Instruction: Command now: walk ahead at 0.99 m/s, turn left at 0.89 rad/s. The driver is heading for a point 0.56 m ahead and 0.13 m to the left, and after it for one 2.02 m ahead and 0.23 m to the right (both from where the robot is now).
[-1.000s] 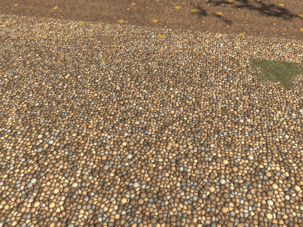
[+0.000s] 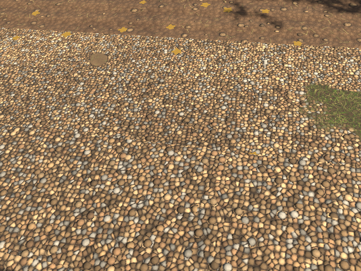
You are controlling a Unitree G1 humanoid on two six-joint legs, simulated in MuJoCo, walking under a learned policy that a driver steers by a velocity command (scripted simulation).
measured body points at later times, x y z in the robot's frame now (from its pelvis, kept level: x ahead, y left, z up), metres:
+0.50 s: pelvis +0.45 -0.03 -0.04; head +0.49 +0.00 +0.40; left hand +0.20 +0.15 -0.16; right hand +0.82 -0.13 -0.09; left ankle +0.64 +0.14 -0.71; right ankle +0.26 -0.24 -0.71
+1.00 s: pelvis +0.80 +0.05 -0.19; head +0.85 +0.05 +0.25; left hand +0.81 +0.35 -0.31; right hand +1.02 -0.14 -0.32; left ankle +0.70 +0.16 -0.80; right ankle +0.92 +0.03 -0.90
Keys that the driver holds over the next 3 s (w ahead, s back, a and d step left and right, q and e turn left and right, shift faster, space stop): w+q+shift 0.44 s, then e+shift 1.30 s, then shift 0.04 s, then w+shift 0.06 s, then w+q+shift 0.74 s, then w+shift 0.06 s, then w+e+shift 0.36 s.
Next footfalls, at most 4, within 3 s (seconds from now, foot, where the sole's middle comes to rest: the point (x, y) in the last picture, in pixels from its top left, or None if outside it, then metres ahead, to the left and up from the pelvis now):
0.12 right None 0.29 -0.23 -0.75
0.60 left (172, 240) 0.68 0.12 -0.94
0.88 right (187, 183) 0.96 0.04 -0.94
1.48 left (152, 185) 0.96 0.21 -0.94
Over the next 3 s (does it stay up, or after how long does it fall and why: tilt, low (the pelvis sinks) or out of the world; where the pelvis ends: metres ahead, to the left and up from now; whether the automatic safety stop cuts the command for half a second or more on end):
stays up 1.49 -0.06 -0.37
